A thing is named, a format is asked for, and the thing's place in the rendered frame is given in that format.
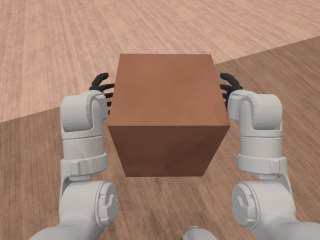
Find right robot forearm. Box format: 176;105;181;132
227;89;296;215

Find left robot hand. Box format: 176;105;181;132
89;72;115;115

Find carton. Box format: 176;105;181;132
107;53;231;177

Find robot right upper arm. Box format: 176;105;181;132
232;180;320;240

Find right robot thigh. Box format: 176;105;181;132
182;228;218;240

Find robot right shin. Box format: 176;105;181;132
187;226;198;232

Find robot left upper arm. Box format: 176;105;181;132
29;180;119;240

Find left robot forearm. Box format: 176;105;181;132
58;90;109;220

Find right robot hand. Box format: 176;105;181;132
219;73;243;116

